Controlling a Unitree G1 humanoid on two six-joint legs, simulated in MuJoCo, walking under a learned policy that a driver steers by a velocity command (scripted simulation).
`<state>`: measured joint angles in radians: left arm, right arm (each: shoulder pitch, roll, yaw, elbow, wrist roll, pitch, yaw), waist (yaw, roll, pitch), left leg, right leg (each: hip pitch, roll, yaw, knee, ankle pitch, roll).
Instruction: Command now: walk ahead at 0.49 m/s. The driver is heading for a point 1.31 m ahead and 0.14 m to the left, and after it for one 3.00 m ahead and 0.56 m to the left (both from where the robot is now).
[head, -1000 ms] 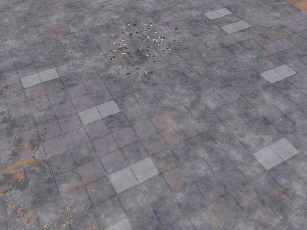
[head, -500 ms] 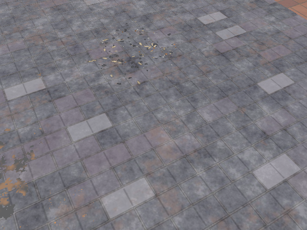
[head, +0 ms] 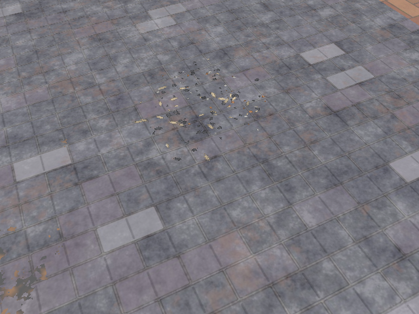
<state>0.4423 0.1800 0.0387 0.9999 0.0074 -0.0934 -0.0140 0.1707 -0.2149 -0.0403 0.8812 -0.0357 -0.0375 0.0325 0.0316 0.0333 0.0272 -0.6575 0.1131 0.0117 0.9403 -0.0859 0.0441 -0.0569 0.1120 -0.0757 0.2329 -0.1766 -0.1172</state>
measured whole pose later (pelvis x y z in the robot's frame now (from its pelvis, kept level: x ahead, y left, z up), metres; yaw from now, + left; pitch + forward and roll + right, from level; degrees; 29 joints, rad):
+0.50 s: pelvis +0.28 +0.06 +0.00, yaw -1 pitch -1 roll +0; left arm 0.24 0.22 0.05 0.95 0.04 -0.06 -0.02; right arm 0.35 -0.20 -0.05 1.02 -0.01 -0.09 0.01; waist 0.00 -0.03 0.05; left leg -0.14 -0.08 0.10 0.31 -0.17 0.11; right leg -0.54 -0.08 0.01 1.09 -0.24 -0.06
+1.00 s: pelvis +0.55 +0.00 -0.01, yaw +0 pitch -1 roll +0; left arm 0.25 0.21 0.06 1.00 0.02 -0.09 0.00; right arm 0.30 -0.21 -0.05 1.00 -0.03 -0.07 0.01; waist -0.01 0.03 0.05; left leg -0.43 0.03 0.00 1.14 -0.30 0.08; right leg -0.22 0.06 -0.12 0.39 -0.17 -0.11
